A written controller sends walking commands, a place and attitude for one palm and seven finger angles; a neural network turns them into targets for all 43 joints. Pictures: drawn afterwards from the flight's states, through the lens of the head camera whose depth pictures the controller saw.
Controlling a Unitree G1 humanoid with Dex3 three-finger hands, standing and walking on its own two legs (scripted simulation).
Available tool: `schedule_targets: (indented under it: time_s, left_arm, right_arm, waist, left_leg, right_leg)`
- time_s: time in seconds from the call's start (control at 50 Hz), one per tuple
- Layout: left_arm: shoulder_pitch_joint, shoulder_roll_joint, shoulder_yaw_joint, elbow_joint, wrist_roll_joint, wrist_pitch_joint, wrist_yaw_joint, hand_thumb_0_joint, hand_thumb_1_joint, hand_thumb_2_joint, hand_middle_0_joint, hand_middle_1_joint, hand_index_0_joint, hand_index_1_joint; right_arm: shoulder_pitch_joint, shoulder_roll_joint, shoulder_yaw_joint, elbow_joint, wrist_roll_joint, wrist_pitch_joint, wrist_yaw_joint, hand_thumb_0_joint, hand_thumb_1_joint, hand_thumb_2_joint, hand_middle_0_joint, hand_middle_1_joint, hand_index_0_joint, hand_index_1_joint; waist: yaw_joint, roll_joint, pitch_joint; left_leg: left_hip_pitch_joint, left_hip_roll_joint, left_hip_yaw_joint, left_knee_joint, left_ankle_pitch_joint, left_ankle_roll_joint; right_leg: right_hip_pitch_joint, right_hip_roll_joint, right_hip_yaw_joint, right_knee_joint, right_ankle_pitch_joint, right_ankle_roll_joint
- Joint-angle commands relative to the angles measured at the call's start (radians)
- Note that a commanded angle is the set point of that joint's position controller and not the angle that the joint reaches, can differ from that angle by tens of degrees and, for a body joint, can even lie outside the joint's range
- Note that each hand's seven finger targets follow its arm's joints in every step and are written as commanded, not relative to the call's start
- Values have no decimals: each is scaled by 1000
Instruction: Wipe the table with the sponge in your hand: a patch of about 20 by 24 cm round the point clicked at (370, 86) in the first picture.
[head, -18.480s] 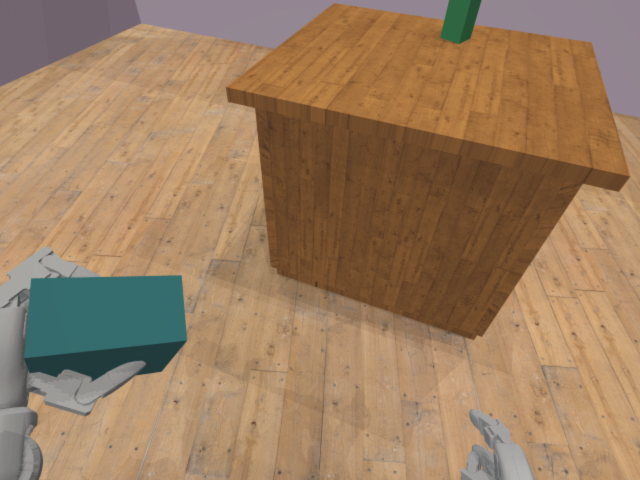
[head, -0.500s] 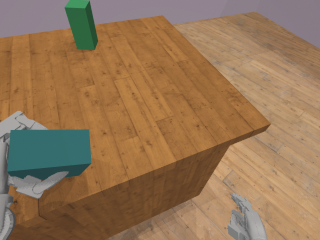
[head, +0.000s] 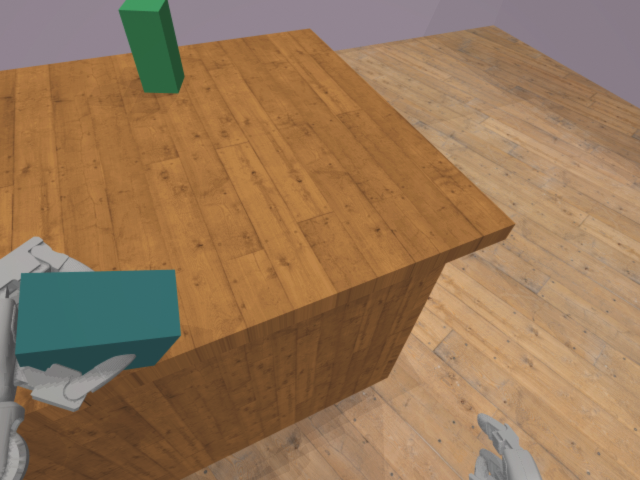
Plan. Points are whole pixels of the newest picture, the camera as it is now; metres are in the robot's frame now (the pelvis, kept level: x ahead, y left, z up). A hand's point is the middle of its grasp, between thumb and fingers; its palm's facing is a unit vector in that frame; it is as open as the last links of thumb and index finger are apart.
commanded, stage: come to a stop and stand still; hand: left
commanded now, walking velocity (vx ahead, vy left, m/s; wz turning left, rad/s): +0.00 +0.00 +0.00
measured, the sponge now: (121, 325) +0.23 +0.22 +0.13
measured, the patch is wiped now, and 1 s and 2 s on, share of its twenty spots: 0.00 0.00 0.00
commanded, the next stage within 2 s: look again from close up in 0.80 s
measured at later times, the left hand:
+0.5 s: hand (80, 290) +0.24 +0.25 +0.16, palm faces +0.39 -0.84 -0.37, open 10.0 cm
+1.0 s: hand (26, 234) +0.27 +0.29 +0.20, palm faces +0.51 -0.73 -0.46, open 10.0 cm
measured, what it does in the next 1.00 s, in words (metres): stands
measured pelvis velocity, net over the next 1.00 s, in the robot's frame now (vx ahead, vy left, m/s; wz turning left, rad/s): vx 0.02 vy -0.01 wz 0.02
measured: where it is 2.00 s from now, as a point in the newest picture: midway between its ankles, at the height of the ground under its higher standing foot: outside the picture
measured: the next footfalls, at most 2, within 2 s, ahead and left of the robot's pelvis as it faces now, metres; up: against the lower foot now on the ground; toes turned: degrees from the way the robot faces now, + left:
none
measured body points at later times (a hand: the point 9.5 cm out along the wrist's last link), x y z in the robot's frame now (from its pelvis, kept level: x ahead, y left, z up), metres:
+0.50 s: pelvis +0.03 +0.00 +0.00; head +0.04 +0.01 +0.45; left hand +0.22 +0.29 +0.18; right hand +0.22 -0.22 -0.07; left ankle +0.02 +0.08 -0.74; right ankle +0.07 -0.10 -0.74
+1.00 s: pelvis +0.02 -0.01 +0.00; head +0.05 +0.01 +0.45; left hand +0.24 +0.33 +0.23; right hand +0.21 -0.22 -0.08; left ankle +0.02 +0.08 -0.74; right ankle +0.07 -0.10 -0.74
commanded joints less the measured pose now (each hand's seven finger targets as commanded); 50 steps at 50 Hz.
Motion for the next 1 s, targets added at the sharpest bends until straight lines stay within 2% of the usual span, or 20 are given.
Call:
schedule_targets:
  time_s: [0.0, 0.04, 0.08, 0.16, 0.3, 0.32, 0.5, 0.52, 0.6, 0.62, 0.7, 0.72, 0.8, 0.82, 0.86, 0.88, 0.9, 0.92, 0.94, 0.98]
  left_arm:
    - [-134, 171, 117, -229, 16, -72, 15, 0, 100, 1300, -1200, -1600, -1200, -1600]
    - [-119, 165, 120, -191, 20, -77, 8, 0, 100, 1300, -1200, -1600, -1200, -1600]
    - [-109, 145, 111, -158, 22, -81, -1, 0, 100, 1300, -1200, -1600, -1200, -1600]
    - [-118, 134, 98, -148, 17, -89, -10, 0, 100, 1300, -1200, -1600, -1200, -1600]
    - [-151, 168, 126, -189, 6, -94, -2, 0, 100, 1300, -1200, -1600, -1200, -1600]
    - [-144, 141, 105, -175, -1, -95, -4, 0, 100, 1300, -1200, -1600, -1200, -1600]
    - [-103, 151, 117, -198, -12, -82, -2, 0, 100, 1300, -1200, -1600, -1200, -1600]
    - [-100, 127, 96, -188, -16, -82, -4, 0, 100, 1300, -1200, -1600, -1200, -1600]
    - [-88, 168, 134, -222, -14, -78, 2, 0, 100, 1300, -1200, -1600, -1200, -1600]
    - [-78, 138, 109, -205, -19, -78, 0, 0, 100, 1300, -1200, -1600, -1200, -1600]
    - [-73, 165, 133, -224, -19, -73, 4, 0, 100, 1300, -1200, -1600, -1200, -1600]
    - [-66, 138, 110, -202, -23, -75, 1, 0, 100, 1300, -1200, -1600, -1200, -1600]
    - [-72, 164, 130, -221, -20, -71, 5, 0, 100, 1300, -1200, -1600, -1200, -1600]
    - [-71, 132, 101, -205, -24, -72, 2, 0, 100, 1300, -1200, -1600, -1200, -1600]
    - [-90, 151, 112, -208, -22, -72, 3, 0, 100, 1300, -1200, -1600, -1200, -1600]
    - [-1131, 920, 672, -457, 156, -180, 3, 0, 100, 1300, -1200, -1600, -1200, -1600]
    - [-784, 529, 418, 8, 43, -137, -11, 0, 100, 1300, -1200, -1600, -1200, -1600]
    - [-559, 302, 250, 93, 30, -115, -35, 0, 100, 1300, -1200, -1600, -1200, -1600]
    - [-448, 247, 186, 38, 9, -122, -55, 0, 100, 1300, -1200, -1600, -1200, -1600]
    - [-197, 106, 77, -47, -21, -123, -69, 0, 100, 1300, -1200, -1600, -1200, -1600]
  right_arm:
    - [-130, -117, -46, -184, 9, -72, 1, 0, -900, -900, 200, 300, 200, 300]
    - [-111, -117, -52, -177, 4, -73, 8, 0, -900, -900, 200, 300, 200, 300]
    - [-97, -123, -55, -172, 6, -74, 18, 0, -900, -900, 200, 300, 200, 300]
    - [-90, -125, -56, -168, 5, -73, 26, 0, -900, -900, 200, 300, 200, 300]
    - [-119, -114, -48, -167, 3, -74, 22, 0, -900, -900, 200, 300, 200, 300]
    - [-112, -108, -43, -165, -1, -68, 21, 0, -900, -900, 200, 300, 200, 300]
    - [-130, -113, -50, -183, 9, -50, 21, 0, -900, -900, 200, 300, 200, 300]
    - [-119, -112, -47, -180, 5, -44, 20, 0, -900, -900, 200, 300, 200, 300]
    - [-139, -112, -50, -191, 10, -40, 17, 0, -900, -900, 200, 300, 200, 300]
    - [-125, -108, -47, -188, 4, -33, 17, 0, -900, -900, 200, 300, 200, 300]
    - [-140, -113, -51, -191, 12, -33, 15, 0, -900, -900, 200, 300, 200, 300]
    - [-126, -110, -46, -187, 5, -27, 14, 0, -900, -900, 200, 300, 200, 300]
    - [-141, -112, -50, -189, 12, -31, 12, 0, -900, -900, 200, 300, 200, 300]
    - [-124, -111, -46, -186, 6, -27, 13, 0, -900, -900, 200, 300, 200, 300]
    - [-124, -116, -50, -186, 4, -26, 12, 0, -900, -900, 200, 300, 200, 300]
    - [30, -135, -50, -164, -39, -95, 18, 0, -900, -900, 200, 300, 200, 300]
    - [-79, -76, -47, -96, 18, -71, 19, 0, -900, -900, 200, 300, 200, 300]
    - [-66, -99, -66, -133, -2, -75, 41, 0, -900, -900, 200, 300, 200, 300]
    - [-60, -123, -77, -156, 3, -77, 55, 0, -900, -900, 200, 300, 200, 300]
    - [-78, -117, -75, -185, 20, -74, 89, 0, -900, -900, 200, 300, 200, 300]
  waist:
    - [8, 171, -82]
    - [13, 141, -92]
    - [12, 92, -79]
    - [5, 45, -72]
    - [6, 86, -112]
    - [6, 88, -121]
    - [6, 91, -151]
    - [5, 83, -156]
    - [6, 94, -175]
    - [5, 82, -179]
    - [4, 90, -169]
    - [4, 84, -170]
    - [1, 101, -168]
    - [2, 84, -166]
    - [2, 86, -156]
    - [11, -14, 11]
    - [-1, 212, -115]
    - [11, 227, -200]
    - [15, 206, -243]
    - [19, 150, -219]
  left_leg:
    - [-120, 186, -235, -288, -229, 11]
    - [-117, 178, -212, -249, -161, 7]
    - [-153, 156, -184, -223, -183, -1]
    - [-113, 122, -150, -171, -166, -9]
    - [-15, 113, -133, -139, 17, -27]
    - [-15, 114, -133, -138, 33, -27]
    - [49, 115, -121, -105, 200, -47]
    - [47, 118, -122, -105, 221, -50]
    - [68, 120, -122, -97, 285, -59]
    - [59, 124, -123, -92, 291, -56]
    - [62, 118, -126, -95, 272, -59]
    - [53, 123, -127, -97, 261, -56]
    - [60, 119, -123, -96, 241, -51]
    - [51, 123, -130, -100, 240, -53]
    - [31, 123, -134, -111, 200, -49]
    - [-139, 114, -41, 2, 246, -9]
    - [38, 171, -104, 4, 308, -38]
    - [114, 112, -84, -23, 315, -76]
    - [106, 112, -65, -22, 276, -70]
    - [46, 110, -66, -57, 149, -35]
  right_leg:
    - [179, -46, 76, 33, -49, 22]
    - [214, -59, 74, -3, -19, 18]
    - [244, -71, 82, -39, -21, 9]
    - [183, -92, 125, -95, -83, -7]
    - [174, -99, 137, -77, 47, -17]
    - [186, -102, 127, -76, 61, -14]
    - [203, -110, 128, -57, 206, -18]
    - [208, -109, 112, -51, 211, -17]
    - [223, -107, 112, -38, 254, -16]
    - [232, -112, 98, -42, 254, -16]
    - [224, -113, 118, -48, 251, -20]
    - [228, -116, 101, -52, 236, -18]
    - [223, -118, 122, -59, 238, -19]
    - [227, -118, 105, -59, 225, -20]
    - [231, -119, 115, -69, 210, -18]
    - [109, -65, 122, -102, 225, 91]
    - [37, -181, 95, -24, 89, -40]
    - [97, -109, 135, 30, 165, -62]
    - [141, -109, 149, 23, 195, -45]
    - [186, -116, 156, -4, 152, -6]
